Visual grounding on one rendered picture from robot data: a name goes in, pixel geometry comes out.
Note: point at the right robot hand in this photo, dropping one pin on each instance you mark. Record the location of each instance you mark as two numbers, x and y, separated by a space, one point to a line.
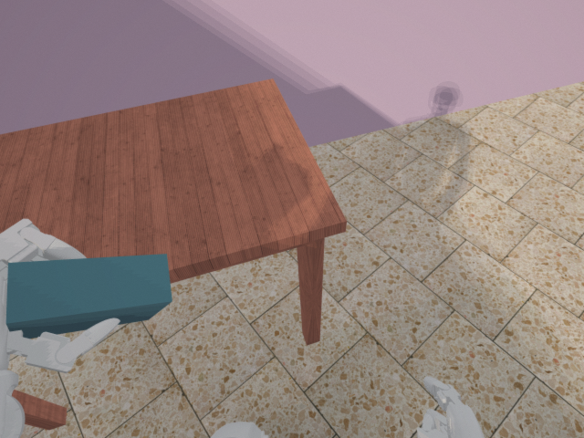
460 420

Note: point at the left robot hand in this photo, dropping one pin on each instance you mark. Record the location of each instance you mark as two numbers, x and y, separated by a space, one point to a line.
23 242

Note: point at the left robot forearm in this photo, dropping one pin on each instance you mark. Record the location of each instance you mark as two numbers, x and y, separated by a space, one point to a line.
12 415

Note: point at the table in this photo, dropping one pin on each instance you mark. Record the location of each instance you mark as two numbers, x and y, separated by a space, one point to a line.
213 180

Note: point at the sponge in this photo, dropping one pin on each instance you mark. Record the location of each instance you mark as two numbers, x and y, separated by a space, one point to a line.
62 296

